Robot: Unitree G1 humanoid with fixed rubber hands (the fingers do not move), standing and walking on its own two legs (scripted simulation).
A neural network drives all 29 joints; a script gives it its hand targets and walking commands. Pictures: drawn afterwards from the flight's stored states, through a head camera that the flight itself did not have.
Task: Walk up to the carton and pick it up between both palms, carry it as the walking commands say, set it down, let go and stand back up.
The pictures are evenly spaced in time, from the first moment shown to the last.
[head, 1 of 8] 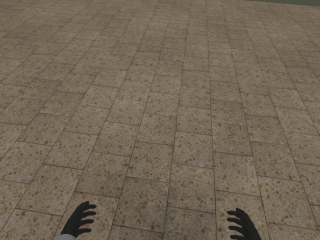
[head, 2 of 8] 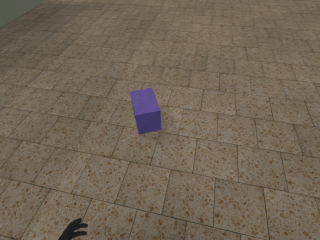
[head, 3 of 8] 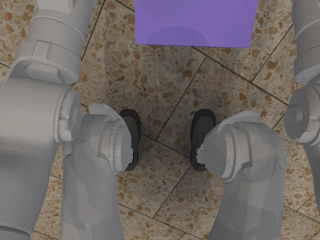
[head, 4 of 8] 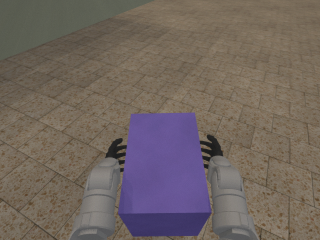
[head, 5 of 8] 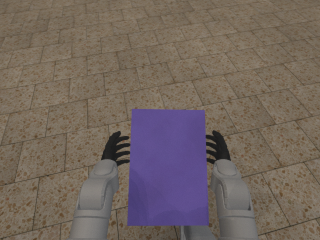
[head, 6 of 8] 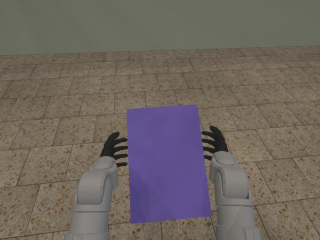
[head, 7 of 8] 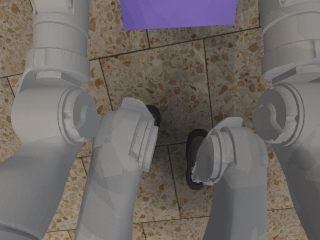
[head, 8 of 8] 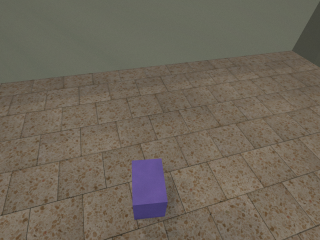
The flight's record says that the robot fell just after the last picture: no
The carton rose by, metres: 0.69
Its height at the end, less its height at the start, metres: +0.00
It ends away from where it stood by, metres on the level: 8.58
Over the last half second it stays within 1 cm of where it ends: yes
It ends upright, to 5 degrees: yes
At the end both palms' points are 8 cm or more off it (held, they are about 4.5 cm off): yes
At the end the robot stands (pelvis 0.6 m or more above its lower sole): yes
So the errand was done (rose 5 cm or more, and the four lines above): yes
